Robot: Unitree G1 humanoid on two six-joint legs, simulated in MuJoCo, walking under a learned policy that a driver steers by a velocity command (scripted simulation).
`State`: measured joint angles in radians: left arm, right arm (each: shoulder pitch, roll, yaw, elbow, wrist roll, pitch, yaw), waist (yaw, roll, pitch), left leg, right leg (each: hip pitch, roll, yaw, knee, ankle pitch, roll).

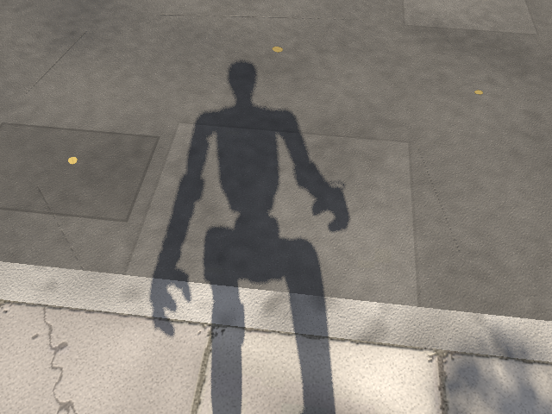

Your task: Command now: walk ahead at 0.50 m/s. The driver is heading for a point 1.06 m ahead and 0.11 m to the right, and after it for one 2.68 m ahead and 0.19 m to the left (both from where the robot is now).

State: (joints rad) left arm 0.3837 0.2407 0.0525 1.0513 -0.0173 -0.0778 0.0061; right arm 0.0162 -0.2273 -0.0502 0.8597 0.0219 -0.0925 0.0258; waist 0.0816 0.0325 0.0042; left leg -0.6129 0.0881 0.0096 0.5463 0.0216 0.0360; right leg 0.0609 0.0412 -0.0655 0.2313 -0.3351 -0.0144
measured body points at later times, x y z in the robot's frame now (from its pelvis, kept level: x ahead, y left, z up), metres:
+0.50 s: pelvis +0.22 +0.03 +0.00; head +0.24 +0.02 +0.45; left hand +0.35 +0.28 -0.12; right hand +0.28 -0.23 -0.14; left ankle +0.19 +0.13 -0.73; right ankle +0.30 -0.10 -0.73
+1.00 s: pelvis +0.37 +0.08 +0.01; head +0.37 +0.10 +0.46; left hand +0.48 +0.34 -0.13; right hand +0.36 -0.18 -0.12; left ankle +0.34 +0.17 -0.73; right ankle +0.39 -0.08 -0.66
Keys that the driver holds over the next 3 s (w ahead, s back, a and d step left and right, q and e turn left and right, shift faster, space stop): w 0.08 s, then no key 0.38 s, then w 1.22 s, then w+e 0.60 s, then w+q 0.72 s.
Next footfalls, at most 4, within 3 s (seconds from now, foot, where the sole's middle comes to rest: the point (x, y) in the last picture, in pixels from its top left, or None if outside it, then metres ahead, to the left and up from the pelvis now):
0.06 left None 0.22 0.13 -0.77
0.48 right None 0.34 -0.10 -0.77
0.84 left None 0.38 0.17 -0.77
1.34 right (337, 319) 0.73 -0.07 -0.77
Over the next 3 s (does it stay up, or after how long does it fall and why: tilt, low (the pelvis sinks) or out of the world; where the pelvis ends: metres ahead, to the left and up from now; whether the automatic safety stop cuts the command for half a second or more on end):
stays up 1.47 -0.05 -0.02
